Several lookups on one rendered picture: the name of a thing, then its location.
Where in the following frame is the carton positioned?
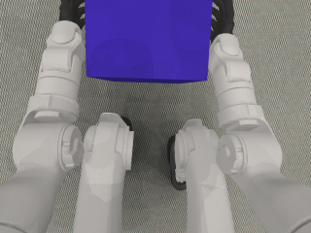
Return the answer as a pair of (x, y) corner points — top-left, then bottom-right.
(85, 0), (213, 83)

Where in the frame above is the left robot forearm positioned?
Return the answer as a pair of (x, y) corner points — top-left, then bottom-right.
(13, 20), (86, 166)

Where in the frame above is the robot left hand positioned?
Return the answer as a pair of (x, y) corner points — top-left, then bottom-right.
(59, 0), (86, 30)

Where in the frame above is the left robot foot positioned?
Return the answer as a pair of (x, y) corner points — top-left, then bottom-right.
(121, 116), (132, 131)

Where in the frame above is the robot left shin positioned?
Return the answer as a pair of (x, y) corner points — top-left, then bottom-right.
(83, 113), (127, 155)

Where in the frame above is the right robot forearm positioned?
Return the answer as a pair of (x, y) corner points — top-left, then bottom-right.
(208, 33), (283, 160)

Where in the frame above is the right robot upper arm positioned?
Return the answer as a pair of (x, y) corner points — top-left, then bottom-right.
(216, 130), (311, 233)

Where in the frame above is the robot right hand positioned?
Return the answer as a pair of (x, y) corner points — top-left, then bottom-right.
(210, 0), (235, 45)

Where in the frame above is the left robot upper arm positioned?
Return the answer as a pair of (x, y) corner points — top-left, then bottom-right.
(0, 122), (85, 233)

